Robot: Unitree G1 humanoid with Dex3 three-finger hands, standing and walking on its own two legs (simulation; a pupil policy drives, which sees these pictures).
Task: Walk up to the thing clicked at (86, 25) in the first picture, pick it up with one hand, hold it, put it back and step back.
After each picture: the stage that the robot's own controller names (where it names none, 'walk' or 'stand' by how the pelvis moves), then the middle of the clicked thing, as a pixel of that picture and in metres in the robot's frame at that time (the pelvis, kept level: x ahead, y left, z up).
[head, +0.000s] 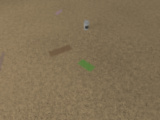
stand; (86, 25) +1.80 -0.07 -0.72
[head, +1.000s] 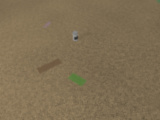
walk; (75, 36) +1.66 +0.17 -0.71
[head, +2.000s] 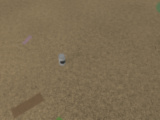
walk; (62, 59) +1.11 +0.25 -0.71
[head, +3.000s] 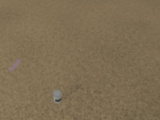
walk; (57, 96) +0.68 +0.17 -0.70
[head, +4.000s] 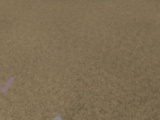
walk; out of the picture +0.43 +0.16 -0.69
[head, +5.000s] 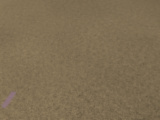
stand; out of the picture +0.36 +0.16 -0.72
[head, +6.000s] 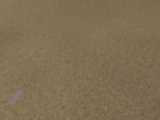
stand; out of the picture +0.37 +0.13 -0.72
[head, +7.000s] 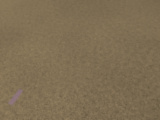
stand; out of the picture +0.37 +0.15 -0.73
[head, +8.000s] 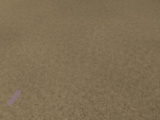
stand; out of the picture +0.36 +0.15 -0.73
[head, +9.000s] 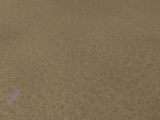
go down; out of the picture +0.36 +0.15 -0.73
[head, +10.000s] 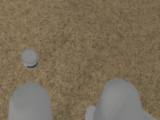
go down; (30, 59) +0.46 +0.17 -0.32
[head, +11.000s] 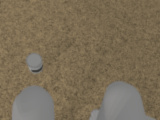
approach; (35, 63) +0.46 +0.17 -0.31
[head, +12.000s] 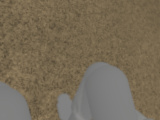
close in; out of the picture +0.45 +0.22 -0.23
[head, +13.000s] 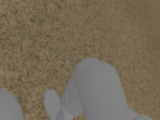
close; out of the picture +0.45 +0.23 -0.23
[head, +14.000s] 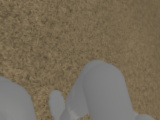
lift; out of the picture +0.41 +0.21 -0.23
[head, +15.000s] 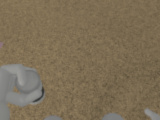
lift; (31, 88) +0.33 +0.16 -0.02
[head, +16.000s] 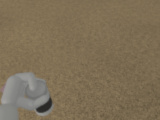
hold; (40, 98) +0.31 +0.15 -0.01
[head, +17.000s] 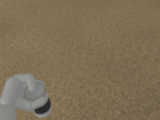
hold; (39, 100) +0.31 +0.15 -0.01
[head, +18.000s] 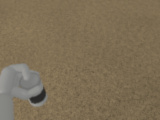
crouch; (34, 90) +0.35 +0.16 -0.04
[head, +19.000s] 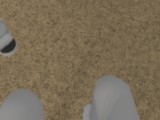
lower; (2, 39) +0.49 +0.19 -0.10
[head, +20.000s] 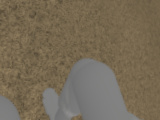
lower; out of the picture +0.34 +0.18 -0.27
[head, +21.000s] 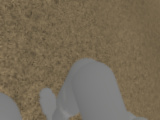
lower; out of the picture +0.34 +0.18 -0.26
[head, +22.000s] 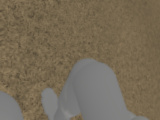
lower; out of the picture +0.35 +0.17 -0.26
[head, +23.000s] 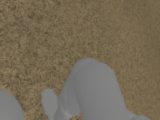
lower; out of the picture +0.35 +0.17 -0.26
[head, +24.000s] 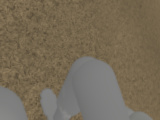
loosen; out of the picture +0.35 +0.17 -0.26
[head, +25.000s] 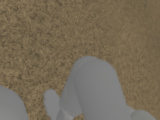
withdraw; out of the picture +0.34 +0.17 -0.25
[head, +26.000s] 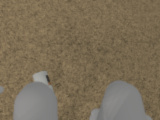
walk; (43, 85) +0.36 +0.12 -0.32
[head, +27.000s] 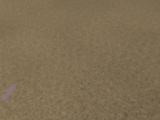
stand; out of the picture +0.27 +0.10 -0.68
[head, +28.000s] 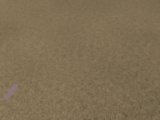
stand; out of the picture +0.28 +0.12 -0.69
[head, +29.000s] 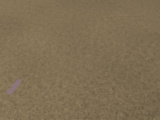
stand; out of the picture +0.28 +0.12 -0.70
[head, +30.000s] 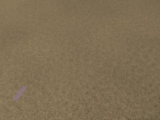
walk; out of the picture +0.29 +0.13 -0.75
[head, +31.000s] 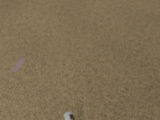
walk; out of the picture +0.38 +0.03 -0.72
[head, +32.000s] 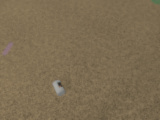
walk; (58, 88) +0.65 +0.16 -0.71
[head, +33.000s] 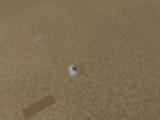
stand; (73, 71) +0.95 +0.09 -0.72
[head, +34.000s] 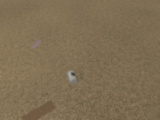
stand; (72, 77) +0.93 +0.09 -0.75
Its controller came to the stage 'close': yes
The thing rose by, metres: 0.72
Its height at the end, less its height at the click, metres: -0.02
